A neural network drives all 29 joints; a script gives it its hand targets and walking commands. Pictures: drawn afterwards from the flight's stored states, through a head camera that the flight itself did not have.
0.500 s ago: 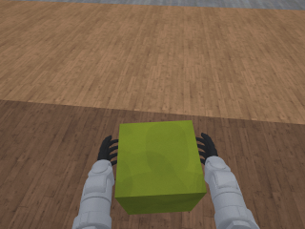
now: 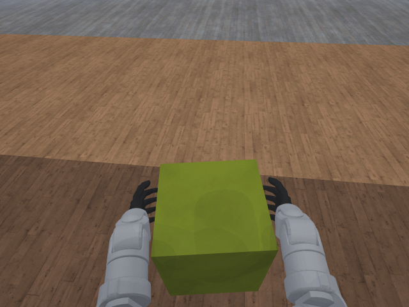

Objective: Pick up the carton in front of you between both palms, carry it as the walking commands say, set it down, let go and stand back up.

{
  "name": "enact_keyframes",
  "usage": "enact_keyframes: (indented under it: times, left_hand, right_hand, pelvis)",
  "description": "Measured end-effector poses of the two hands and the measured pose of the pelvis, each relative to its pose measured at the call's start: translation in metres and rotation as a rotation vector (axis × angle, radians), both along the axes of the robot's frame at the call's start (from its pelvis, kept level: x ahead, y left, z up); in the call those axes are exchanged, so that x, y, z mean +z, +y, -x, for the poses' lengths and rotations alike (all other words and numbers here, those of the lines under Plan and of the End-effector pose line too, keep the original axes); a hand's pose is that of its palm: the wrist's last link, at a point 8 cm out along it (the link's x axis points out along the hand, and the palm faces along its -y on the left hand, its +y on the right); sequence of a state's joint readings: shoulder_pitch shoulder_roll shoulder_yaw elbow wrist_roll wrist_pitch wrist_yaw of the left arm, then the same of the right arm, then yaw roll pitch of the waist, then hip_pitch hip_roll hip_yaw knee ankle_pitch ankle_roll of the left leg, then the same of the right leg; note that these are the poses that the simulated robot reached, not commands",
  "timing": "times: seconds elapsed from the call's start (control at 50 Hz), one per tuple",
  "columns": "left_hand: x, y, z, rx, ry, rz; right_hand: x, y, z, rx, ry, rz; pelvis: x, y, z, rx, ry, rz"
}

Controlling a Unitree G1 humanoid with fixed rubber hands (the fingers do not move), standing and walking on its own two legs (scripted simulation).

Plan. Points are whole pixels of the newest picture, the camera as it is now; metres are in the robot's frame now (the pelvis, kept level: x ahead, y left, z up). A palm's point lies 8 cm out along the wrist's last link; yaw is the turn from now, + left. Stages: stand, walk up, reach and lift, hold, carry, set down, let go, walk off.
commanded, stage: reach and lift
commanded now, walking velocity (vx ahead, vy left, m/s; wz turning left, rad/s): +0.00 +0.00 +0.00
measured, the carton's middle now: (211, 230) +0.30 +0.00 -0.04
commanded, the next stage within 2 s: hold in 0.68 s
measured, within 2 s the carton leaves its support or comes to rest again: neither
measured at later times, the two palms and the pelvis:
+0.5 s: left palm (138, 209) +0.31 +0.15 +0.04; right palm (283, 204) +0.30 -0.15 +0.04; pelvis +0.02 +0.00 +0.01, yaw +0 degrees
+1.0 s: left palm (135, 208) +0.30 +0.15 +0.06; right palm (285, 204) +0.29 -0.15 +0.06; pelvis +0.01 +0.00 +0.01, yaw +0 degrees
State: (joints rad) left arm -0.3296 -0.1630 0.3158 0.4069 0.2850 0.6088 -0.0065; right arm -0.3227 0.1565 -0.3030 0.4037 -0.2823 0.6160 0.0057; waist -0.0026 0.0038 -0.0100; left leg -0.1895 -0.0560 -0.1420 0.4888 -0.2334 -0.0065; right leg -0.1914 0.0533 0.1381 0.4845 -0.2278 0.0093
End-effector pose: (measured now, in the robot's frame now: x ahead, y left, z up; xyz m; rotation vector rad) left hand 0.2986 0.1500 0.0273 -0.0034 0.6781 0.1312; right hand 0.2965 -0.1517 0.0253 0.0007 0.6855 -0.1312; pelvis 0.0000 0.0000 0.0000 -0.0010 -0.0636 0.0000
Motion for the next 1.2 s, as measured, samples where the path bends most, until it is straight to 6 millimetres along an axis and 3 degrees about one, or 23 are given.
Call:
enact_keyframes:
  times: [0.62,0.86,1.2]
  left_hand:
    - [0.015,0.0,-0.007,-0.017,-0.007,-0.023]
    - [0.032,0.001,-0.001,-0.012,-0.04,-0.02]
    - [0.031,0.001,0.003,-0.002,-0.026,-0.005]
  right_hand:
    - [0.015,0.0,-0.007,0.013,-0.007,0.02]
    - [0.032,0.001,-0.002,0.012,-0.04,0.018]
    - [0.031,0.001,0.003,0.002,-0.026,0.002]
  pelvis:
    - [0.007,0.0,-0.019,-0.001,-0.02,0.0]
    - [0.008,0.0,-0.017,0.0,-0.045,0.0]
    - [0.006,0.0,-0.004,0.0,-0.064,0.0]
